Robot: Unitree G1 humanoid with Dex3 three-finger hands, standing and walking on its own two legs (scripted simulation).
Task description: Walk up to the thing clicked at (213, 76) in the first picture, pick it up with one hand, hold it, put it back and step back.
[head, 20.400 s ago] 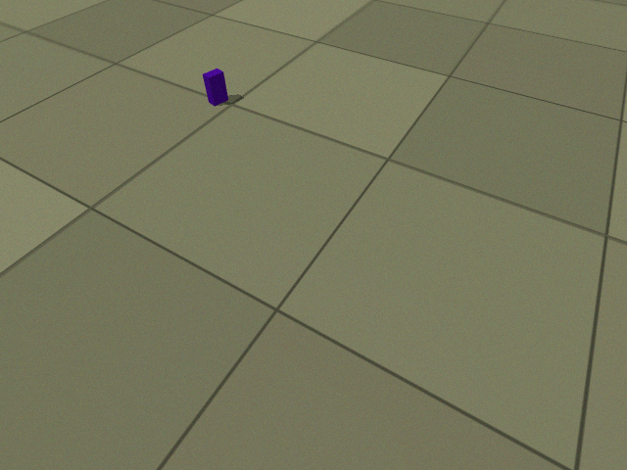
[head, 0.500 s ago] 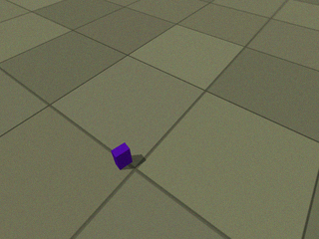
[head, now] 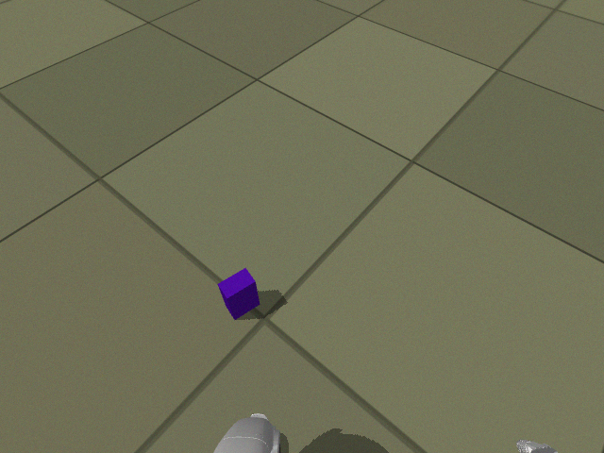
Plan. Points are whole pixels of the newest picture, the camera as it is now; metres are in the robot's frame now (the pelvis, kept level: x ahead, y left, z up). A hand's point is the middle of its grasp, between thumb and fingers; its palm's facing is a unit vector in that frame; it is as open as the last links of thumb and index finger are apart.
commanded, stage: walk up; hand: left
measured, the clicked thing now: (240, 294) +0.62 +0.25 -0.68
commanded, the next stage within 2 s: none
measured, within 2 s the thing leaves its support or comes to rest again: neither
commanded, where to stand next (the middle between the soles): +0.27 -0.03 m, yaw +2 degrees
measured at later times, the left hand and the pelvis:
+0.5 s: hand (137, 376) +0.22 +0.28 -0.14, palm faces -0.09 -0.92 -0.39, open 7.4 cm; pelvis +0.15 +0.00 +0.00, yaw -2 degrees
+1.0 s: hand (174, 335) +0.30 +0.25 -0.16, palm faces +0.02 -0.95 -0.30, open 7.4 cm; pelvis +0.22 -0.01 -0.01, yaw +1 degrees
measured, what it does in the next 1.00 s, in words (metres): walks ahead: left foot, then right foot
